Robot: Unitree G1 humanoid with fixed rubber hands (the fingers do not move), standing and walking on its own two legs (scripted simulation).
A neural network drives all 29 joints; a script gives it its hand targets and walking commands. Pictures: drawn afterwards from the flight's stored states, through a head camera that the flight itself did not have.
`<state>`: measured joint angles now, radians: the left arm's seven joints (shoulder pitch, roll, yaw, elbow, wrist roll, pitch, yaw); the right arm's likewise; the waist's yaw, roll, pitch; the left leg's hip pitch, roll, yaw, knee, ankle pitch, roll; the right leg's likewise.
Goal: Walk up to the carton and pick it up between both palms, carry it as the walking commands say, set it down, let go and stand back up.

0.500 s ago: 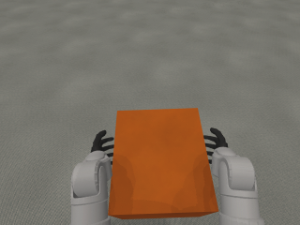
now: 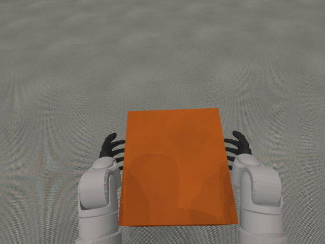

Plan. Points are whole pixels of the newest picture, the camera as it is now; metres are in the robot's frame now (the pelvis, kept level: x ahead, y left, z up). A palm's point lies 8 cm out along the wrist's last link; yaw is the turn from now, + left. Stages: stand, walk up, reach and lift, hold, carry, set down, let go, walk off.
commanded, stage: carry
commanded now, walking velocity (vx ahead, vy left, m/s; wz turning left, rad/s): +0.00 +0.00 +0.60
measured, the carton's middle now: (174, 170) +0.32 -0.02 +0.01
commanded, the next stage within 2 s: none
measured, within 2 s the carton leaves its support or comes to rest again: neither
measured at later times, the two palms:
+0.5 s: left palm (57, 205) +0.21 +0.22 +0.09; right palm (199, 167) +0.28 -0.07 +0.08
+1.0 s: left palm out of the picture +0.05 +0.35 +0.06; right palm (120, 197) +0.23 +0.11 +0.06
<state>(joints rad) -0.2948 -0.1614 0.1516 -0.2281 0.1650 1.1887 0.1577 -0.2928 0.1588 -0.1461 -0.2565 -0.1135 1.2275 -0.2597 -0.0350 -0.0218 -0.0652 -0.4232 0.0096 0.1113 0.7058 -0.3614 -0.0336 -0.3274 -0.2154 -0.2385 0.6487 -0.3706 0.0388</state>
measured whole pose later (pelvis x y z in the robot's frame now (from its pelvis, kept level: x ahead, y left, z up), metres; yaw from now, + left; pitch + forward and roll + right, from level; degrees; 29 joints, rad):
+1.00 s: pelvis -0.09 +0.05 +0.00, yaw +35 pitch +4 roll +0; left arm -0.27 -0.15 0.15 -0.23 0.09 1.20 0.25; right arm -0.28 0.16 -0.14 -0.19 -0.13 1.19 -0.21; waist 0.03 -0.02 0.00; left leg -0.40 -0.05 0.03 0.59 -0.25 0.06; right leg -0.57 -0.13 -0.08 1.09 -0.51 0.13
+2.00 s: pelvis -0.19 -0.01 +0.00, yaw +69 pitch +4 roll +0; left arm -0.28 -0.16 0.14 -0.26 0.11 1.19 0.21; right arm -0.27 0.15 -0.14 -0.26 -0.15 1.19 -0.20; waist 0.02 0.03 -0.04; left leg -0.47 -0.06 -0.04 0.55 -0.15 0.04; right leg -0.43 -0.03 -0.06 0.79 -0.48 0.09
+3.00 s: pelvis -0.23 -0.16 +0.01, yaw +105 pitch +2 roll +3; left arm -0.27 -0.15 0.14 -0.20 0.14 1.20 0.18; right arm -0.25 0.15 -0.13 -0.25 -0.11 1.23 -0.26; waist -0.03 0.01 -0.04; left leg -0.61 0.01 0.07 1.12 -0.39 -0.05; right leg -0.31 -0.12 -0.18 0.54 -0.27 -0.03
